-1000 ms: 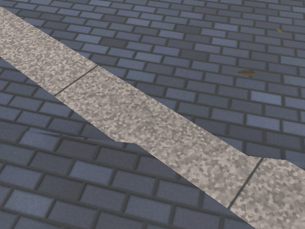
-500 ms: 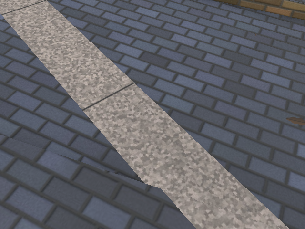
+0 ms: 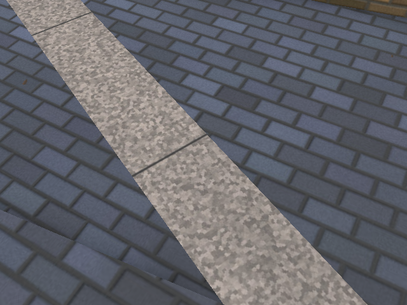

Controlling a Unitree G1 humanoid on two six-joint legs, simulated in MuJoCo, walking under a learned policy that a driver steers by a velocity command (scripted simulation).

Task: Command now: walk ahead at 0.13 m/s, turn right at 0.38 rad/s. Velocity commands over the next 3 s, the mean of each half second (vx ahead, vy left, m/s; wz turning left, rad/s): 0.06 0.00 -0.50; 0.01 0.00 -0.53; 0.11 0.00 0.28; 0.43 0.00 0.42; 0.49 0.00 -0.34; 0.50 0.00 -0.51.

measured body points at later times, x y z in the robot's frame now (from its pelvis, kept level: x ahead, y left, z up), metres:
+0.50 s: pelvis +0.03 +0.05 +0.00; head +0.06 +0.07 +0.45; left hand +0.22 +0.29 -0.13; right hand +0.07 -0.25 -0.09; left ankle +0.07 +0.13 -0.74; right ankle -0.04 -0.07 -0.66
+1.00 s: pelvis -0.02 +0.02 +0.00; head -0.01 -0.02 +0.45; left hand +0.23 +0.18 -0.09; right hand -0.08 -0.28 -0.13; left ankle +0.07 +0.13 -0.68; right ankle -0.05 -0.04 -0.74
